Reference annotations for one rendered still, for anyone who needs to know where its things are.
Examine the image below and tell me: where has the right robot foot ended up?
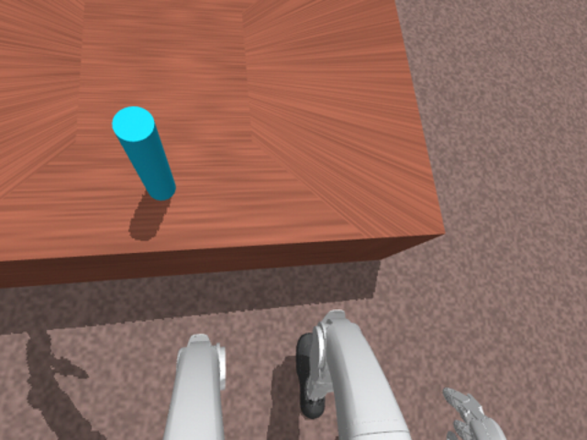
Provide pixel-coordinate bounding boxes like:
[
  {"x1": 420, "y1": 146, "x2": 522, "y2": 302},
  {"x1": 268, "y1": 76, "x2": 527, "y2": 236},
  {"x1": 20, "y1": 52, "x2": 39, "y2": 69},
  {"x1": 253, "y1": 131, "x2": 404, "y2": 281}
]
[{"x1": 296, "y1": 333, "x2": 325, "y2": 419}]

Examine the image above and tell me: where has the can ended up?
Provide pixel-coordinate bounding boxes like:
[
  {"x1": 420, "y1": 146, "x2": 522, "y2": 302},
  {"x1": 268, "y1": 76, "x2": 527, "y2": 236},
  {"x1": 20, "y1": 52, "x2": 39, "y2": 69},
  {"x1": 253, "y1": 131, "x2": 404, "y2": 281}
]
[{"x1": 112, "y1": 106, "x2": 176, "y2": 201}]

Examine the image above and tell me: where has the right robot hand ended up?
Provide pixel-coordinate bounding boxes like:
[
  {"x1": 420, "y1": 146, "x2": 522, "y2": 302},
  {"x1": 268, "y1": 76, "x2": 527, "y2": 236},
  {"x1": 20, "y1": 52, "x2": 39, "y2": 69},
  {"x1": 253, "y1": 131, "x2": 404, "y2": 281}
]
[{"x1": 442, "y1": 388, "x2": 507, "y2": 440}]

